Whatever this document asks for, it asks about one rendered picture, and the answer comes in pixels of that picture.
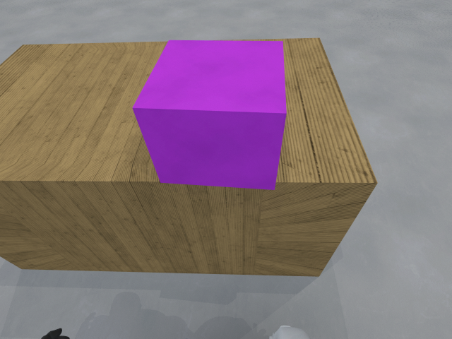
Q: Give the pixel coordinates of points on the pedestal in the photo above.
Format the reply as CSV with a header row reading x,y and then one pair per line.
x,y
79,190

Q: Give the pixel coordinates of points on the carton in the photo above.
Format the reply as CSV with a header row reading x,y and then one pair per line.
x,y
212,113

